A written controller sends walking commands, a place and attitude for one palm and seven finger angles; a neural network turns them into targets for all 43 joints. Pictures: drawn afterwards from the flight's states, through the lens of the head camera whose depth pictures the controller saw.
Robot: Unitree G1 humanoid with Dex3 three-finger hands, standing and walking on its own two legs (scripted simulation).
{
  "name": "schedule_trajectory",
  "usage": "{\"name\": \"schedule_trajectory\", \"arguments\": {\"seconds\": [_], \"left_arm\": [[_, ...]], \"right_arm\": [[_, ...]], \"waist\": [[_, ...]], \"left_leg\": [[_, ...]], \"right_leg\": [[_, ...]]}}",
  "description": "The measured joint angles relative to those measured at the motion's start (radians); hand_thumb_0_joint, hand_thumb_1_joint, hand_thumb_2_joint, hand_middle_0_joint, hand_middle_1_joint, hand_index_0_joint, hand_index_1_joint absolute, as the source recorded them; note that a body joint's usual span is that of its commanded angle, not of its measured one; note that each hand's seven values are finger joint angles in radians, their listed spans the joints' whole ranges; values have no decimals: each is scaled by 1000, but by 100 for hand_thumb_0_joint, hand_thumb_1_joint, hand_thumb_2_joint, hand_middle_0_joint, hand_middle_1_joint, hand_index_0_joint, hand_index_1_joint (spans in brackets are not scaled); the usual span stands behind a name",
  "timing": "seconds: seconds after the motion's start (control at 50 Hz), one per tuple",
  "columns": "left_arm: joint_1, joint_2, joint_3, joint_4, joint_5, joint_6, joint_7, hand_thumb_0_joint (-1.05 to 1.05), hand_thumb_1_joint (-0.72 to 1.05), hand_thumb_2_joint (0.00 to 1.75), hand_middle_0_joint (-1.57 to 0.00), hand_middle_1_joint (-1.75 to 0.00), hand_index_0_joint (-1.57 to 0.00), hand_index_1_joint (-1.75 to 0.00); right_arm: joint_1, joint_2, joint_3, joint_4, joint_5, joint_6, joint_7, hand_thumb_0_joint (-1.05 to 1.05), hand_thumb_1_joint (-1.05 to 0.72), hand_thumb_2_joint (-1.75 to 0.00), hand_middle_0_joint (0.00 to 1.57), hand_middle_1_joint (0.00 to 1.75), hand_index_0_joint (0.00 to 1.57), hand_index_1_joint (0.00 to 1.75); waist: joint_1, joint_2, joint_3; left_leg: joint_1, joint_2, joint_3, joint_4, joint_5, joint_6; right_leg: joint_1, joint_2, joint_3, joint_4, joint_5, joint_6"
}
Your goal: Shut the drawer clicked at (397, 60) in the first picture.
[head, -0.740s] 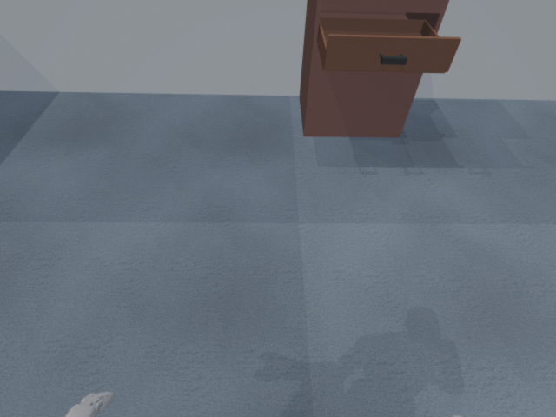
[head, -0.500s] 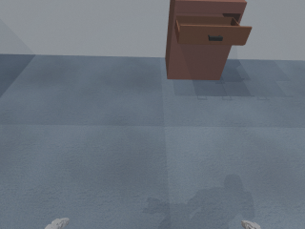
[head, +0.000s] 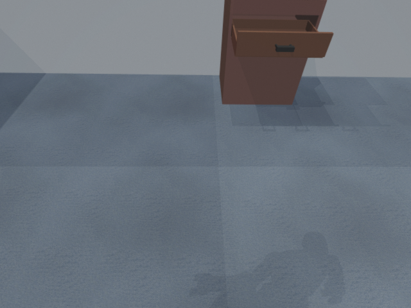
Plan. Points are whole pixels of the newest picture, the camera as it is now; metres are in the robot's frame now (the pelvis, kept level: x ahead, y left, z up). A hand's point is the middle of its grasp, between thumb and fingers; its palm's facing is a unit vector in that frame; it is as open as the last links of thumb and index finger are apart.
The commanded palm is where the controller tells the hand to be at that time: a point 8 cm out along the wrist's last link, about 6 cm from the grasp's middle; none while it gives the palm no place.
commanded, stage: stand and wait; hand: left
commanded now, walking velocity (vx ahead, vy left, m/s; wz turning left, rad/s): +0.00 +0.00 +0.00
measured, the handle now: (284, 47) +1.49 -0.38 -0.15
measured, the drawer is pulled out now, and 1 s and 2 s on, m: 0.28 0.28 0.28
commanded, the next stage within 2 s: look at it before walking up in 0.24 s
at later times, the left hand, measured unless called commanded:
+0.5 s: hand out of the picture +0.07 +0.24 -0.16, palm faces -0.03 -0.94 -0.33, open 7.4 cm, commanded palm none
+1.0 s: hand out of the picture +0.08 +0.24 -0.16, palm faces -0.03 -0.94 -0.34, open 7.4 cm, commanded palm none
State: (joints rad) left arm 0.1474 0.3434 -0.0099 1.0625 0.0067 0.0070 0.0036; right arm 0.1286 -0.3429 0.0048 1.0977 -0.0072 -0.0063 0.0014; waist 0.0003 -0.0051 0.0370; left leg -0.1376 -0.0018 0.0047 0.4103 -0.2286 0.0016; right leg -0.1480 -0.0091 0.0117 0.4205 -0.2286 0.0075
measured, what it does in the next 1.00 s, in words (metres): stands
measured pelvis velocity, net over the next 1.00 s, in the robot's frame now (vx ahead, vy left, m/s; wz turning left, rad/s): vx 0.00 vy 0.00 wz -0.02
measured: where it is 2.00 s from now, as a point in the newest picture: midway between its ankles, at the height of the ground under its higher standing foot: outside the picture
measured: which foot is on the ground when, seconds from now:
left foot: down 0.00-1.00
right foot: down 0.00-1.00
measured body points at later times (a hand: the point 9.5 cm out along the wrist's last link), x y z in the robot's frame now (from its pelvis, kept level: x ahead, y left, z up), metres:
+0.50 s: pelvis -0.01 +0.00 +0.00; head +0.00 +0.00 +0.45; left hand +0.07 +0.29 -0.13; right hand +0.07 -0.30 -0.13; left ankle +0.00 +0.12 -0.74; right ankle +0.00 -0.12 -0.74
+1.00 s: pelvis +0.00 +0.00 +0.00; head +0.01 +0.00 +0.45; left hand +0.08 +0.29 -0.13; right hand +0.08 -0.30 -0.13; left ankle +0.00 +0.12 -0.74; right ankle +0.00 -0.12 -0.74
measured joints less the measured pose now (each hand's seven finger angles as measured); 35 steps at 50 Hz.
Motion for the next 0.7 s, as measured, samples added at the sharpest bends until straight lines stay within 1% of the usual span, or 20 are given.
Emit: {"name": "schedule_trajectory", "arguments": {"seconds": [0.32,0.7], "left_arm": [[-13,-8,-2,10,1,-6,-2,1,91,90,-21,-30,-21,-30],[-9,-6,0,20,2,-8,-1,1,91,90,-21,-30,-21,-30]], "right_arm": [[1,9,1,18,0,-4,4,1,-90,-90,20,30,21,30],[-9,8,1,21,1,-7,2,1,-90,-90,20,30,21,30]], "waist": [[-4,0,-2],[1,-3,1]], "left_leg": [[-7,6,2,-19,20,-6],[1,8,1,-31,21,-7]], "right_leg": [[-10,6,2,-16,21,-5],[-1,8,2,-31,23,-5]]}}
